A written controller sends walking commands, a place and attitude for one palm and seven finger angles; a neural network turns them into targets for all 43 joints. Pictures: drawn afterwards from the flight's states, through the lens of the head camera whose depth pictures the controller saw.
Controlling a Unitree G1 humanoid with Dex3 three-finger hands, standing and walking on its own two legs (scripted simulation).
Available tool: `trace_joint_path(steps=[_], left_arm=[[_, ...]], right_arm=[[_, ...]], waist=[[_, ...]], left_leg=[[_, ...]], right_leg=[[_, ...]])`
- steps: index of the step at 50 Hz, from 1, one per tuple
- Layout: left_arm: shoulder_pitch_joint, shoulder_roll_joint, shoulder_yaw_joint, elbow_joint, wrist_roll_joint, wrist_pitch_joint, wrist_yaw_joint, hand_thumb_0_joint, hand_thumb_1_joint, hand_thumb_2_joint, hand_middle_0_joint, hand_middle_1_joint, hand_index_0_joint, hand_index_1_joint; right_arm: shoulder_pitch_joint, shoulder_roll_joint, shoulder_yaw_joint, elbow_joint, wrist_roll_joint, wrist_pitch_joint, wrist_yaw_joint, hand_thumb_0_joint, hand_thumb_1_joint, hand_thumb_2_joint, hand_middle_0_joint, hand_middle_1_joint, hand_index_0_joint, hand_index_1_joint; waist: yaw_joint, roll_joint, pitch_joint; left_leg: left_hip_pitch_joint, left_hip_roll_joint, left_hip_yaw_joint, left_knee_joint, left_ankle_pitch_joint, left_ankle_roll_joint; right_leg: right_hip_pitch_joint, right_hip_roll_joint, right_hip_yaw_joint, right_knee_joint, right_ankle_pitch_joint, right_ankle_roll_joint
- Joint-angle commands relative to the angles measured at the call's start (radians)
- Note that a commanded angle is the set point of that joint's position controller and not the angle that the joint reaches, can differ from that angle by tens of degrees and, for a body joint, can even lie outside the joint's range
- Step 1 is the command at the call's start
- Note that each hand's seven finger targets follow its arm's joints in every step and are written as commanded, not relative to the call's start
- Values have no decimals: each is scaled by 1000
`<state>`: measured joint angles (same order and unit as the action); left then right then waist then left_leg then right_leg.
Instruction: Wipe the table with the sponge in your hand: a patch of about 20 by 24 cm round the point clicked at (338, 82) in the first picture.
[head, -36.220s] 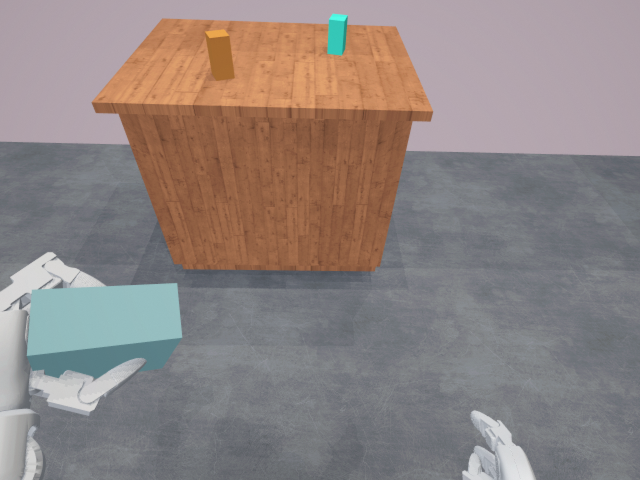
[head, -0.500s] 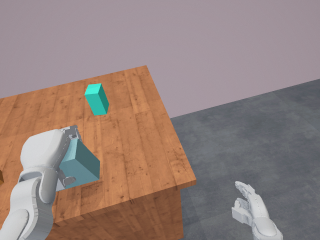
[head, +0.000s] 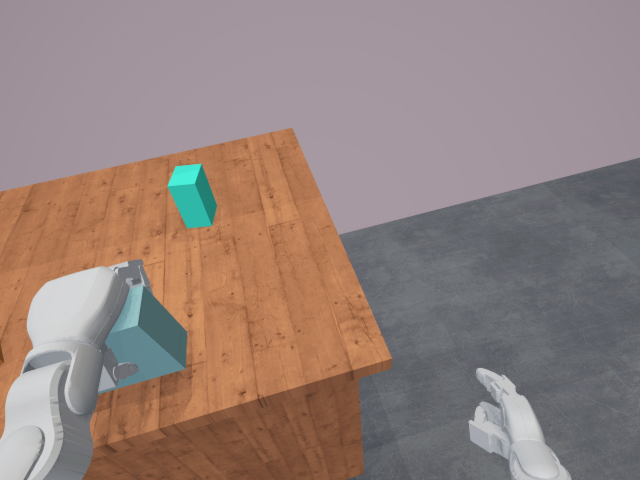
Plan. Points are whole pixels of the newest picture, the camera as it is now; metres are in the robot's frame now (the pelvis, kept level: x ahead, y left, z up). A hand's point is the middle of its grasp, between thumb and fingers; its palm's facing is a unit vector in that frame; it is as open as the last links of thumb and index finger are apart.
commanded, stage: lower the sponge onto the table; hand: left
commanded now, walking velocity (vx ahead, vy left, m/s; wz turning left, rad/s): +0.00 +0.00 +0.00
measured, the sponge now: (127, 349) +0.22 +0.28 +0.08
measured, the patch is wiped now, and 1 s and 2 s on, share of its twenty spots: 0.00 0.00 0.25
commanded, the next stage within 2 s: wipe forward along the first lane in 0.94 s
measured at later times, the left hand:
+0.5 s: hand (124, 342) +0.22 +0.27 +0.10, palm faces +0.03 -0.11 -0.99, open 9.5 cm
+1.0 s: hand (125, 346) +0.22 +0.28 +0.08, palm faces +0.01 -0.09 -1.00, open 9.5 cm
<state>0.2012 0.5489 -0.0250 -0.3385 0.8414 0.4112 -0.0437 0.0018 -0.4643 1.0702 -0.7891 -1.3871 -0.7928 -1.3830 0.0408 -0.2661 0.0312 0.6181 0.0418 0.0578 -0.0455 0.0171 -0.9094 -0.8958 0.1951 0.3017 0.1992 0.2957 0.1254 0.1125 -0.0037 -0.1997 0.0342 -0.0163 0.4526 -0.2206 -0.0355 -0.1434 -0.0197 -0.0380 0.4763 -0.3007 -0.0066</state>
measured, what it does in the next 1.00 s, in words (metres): stands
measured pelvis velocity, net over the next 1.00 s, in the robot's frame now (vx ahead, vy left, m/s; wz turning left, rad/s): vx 0.00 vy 0.00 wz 0.00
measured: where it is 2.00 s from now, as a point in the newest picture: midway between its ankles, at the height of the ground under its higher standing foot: outside the picture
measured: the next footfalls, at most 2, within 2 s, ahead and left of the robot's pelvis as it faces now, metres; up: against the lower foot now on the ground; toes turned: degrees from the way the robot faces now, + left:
none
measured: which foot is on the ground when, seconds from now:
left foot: down 0.00-1.00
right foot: down 0.00-1.00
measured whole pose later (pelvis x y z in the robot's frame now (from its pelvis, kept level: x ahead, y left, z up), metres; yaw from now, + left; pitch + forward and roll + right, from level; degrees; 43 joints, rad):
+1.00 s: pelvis +0.00 +0.00 +0.00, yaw +0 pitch -1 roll +0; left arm 0.24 0.49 -0.04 -0.22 0.88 0.35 0.04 0.00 -0.46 1.07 -0.79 -1.39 -0.79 -1.39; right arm 0.07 -0.26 0.01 0.64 0.04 0.06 -0.04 0.02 -0.91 -0.90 0.20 0.30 0.20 0.30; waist 0.12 0.10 -0.01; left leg -0.21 0.04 -0.02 0.47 -0.24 -0.03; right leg -0.15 -0.01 -0.04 0.48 -0.31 -0.01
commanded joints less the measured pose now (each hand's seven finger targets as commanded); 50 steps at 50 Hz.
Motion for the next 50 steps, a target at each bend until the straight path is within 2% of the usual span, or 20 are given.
trace_joint_path(steps=[1, 4, 5, 9, 12, 19, 20, 24, 25, 29, 30, 34, 36, 39, 40, 43, 44, 45, 49, 50], left_arm=[[-185, 229, 166, -183, 35, -18, 52, 0, 100, 1300, -1200, -1600, -1200, -1600], [-158, 233, 179, -215, 36, -30, 61, 0, 100, 1300, -1200, -1600, -1200, -1600], [-189, 193, 135, -208, 41, -39, 63, 0, 100, 1300, -1200, -1600, -1200, -1600], [-171, 228, 174, -182, 52, -41, 81, 0, 100, 1300, -1200, -1600, -1200, -1600], [-171, 176, 128, -175, 52, -50, 90, 0, 100, 1300, -1200, -1600, -1200, -1600], [-137, 188, 142, -172, 63, -32, 100, 0, 100, 1300, -1200, -1600, -1200, -1600], [-151, 140, 96, -176, 58, -34, 99, 0, 100, 1300, -1200, -1600, -1200, -1600], [-159, 198, 145, -156, 69, -25, 103, 0, 100, 1300, -1200, -1600, -1200, -1600], [-175, 161, 112, -150, 68, -29, 103, 0, 100, 1300, -1200, -1600, -1200, -1600], [-155, 192, 143, -144, 67, -36, 103, 0, 100, 1300, -1200, -1600, -1200, -1600], [-158, 147, 102, -137, 62, -41, 102, 0, 100, 1300, -1200, -1600, -1200, -1600], [-143, 167, 124, -132, 68, -52, 102, 0, 100, 1300, -1200, -1600, -1200, -1600], [-174, 142, 93, -112, 72, -62, 105, 0, 100, 1300, -1200, -1600, -1200, -1600], [-142, 184, 141, -116, 81, -67, 118, 0, 100, 1300, -1200, -1600, -1200, -1600], [-149, 136, 99, -132, 77, -74, 120, 0, 100, 1300, -1200, -1600, -1200, -1600], [-102, 146, 123, -73, 64, -67, 125, 0, 100, 1300, -1200, -1600, -1200, -1600], [-113, 179, 157, -63, 67, -59, 127, 0, 100, 1300, -1200, -1600, -1200, -1600], [-126, 135, 111, -65, 61, -59, 126, 0, 100, 1300, -1200, -1600, -1200, -1600], [-75, 172, 151, -51, 62, -57, 123, 0, 100, 1300, -1200, -1600, -1200, -1600], [-93, 119, 100, -60, 61, -60, 118, 0, 100, 1300, -1200, -1600, -1200, -1600]], right_arm=[[-199, -89, -36, -177, 1, -62, -9, 0, -900, -900, 200, 300, 200, 300], [-219, -86, -35, -182, -1, -67, -9, 0, -900, -900, 200, 300, 200, 300], [-198, -82, -34, -178, -2, -69, -8, 0, -900, -900, 200, 300, 200, 300], [-213, -90, -39, -170, -5, -68, -11, 0, -900, -900, 200, 300, 200, 300], [-188, -86, -46, -167, -4, -71, -7, 0, -900, -900, 200, 300, 200, 300], [-220, -88, -42, -165, -4, -65, 0, 0, -900, -900, 200, 300, 200, 300], [-197, -81, -40, -171, -4, -67, 3, 0, -900, -900, 200, 300, 200, 300], [-222, -91, -40, -165, -4, -60, -1, 0, -900, -900, 200, 300, 200, 300], [-198, -86, -40, -165, -5, -62, -2, 0, -900, -900, 200, 300, 200, 300], [-213, -90, -41, -162, -4, -61, -2, 0, -900, -900, 200, 300, 200, 300], [-192, -86, -41, -167, -4, -63, -2, 0, -900, -900, 200, 300, 200, 300], [-204, -89, -44, -164, -5, -62, -4, 0, -900, -900, 200, 300, 200, 300], [-180, -88, -45, -160, -5, -64, -5, 0, -900, -900, 200, 300, 200, 300], [-197, -93, -49, -160, -7, -63, -5, 0, -900, -900, 200, 300, 200, 300], [-180, -86, -50, -165, -7, -66, -3, 0, -900, -900, 200, 300, 200, 300], [-167, -95, -57, -153, -5, -59, -1, 0, -900, -900, 200, 300, 200, 300], [-186, -99, -54, -148, -4, -57, -2, 0, -900, -900, 200, 300, 200, 300], [-173, -94, -52, -159, -4, -59, -3, 0, -900, -900, 200, 300, 200, 300], [-187, -102, -55, -154, -2, -59, -2, 0, -900, -900, 200, 300, 200, 300], [-170, -96, -54, -159, -1, -59, -2, 0, -900, -900, 200, 300, 200, 300]], waist=[[4, -73, -179], [12, -38, -177], [-4, -36, -180], [9, -40, -162], [2, -53, -176], [12, -28, -166], [2, -50, -174], [10, -41, -158], [-1, -54, -178], [5, -45, -163], [-5, -52, -168], [2, -45, -159], [-11, -62, -156], [8, -44, -170], [-5, -40, -188], [-6, -86, -149], [-1, -83, -138], [-9, -84, -150], [6, -55, -161], [-10, -77, -168]], left_leg=[[81, -62, 16, -25, 228, 69], [96, -64, 10, -22, 230, 69], [92, -60, 22, -21, 236, 69], [95, -62, 12, -29, 215, 67], [99, -58, 17, -27, 234, 71], [97, -60, 8, -32, 232, 67], [88, -57, 20, -28, 233, 69], [91, -61, 10, -34, 214, 68], [90, -60, 24, -24, 231, 72], [100, -63, 12, -23, 228, 70], [89, -62, 24, -21, 224, 72], [100, -63, 15, -22, 223, 72], [89, -61, 19, -25, 209, 71], [101, -64, 14, -21, 226, 72], [100, -62, 28, -12, 238, 73], [80, -62, 27, -12, 230, 73], [81, -62, 20, -15, 217, 70], [71, -62, 29, -14, 212, 74], [75, -66, 18, -11, 221, 71], [69, -64, 31, -3, 230, 74]], right_leg=[[9, 32, 23, -81, 243, -35], [0, 42, 45, -86, 237, -45], [-1, 34, 12, -79, 242, -40], [-7, 44, 46, -94, 219, -48], [0, 36, 13, -85, 239, -41], [1, 47, 42, -88, 229, -53], [5, 37, 7, -79, 237, -43], [-2, 47, 45, -92, 213, -51], [6, 39, 13, -80, 239, -44], [-3, 48, 46, -92, 236, -51], [-1, 38, 12, -85, 237, -42], [-9, 47, 40, -93, 233, -48], [-15, 40, 13, -92, 215, -40], [-3, 49, 46, -92, 234, -53], [2, 40, 14, -81, 253, -45], [-5, 38, 22, -88, 270, -37], [-14, 48, 49, -95, 246, -47], [-8, 40, 18, -87, 247, -38], [-2, 47, 42, -82, 255, -46], [-5, 40, 12, -72, 273, -38]])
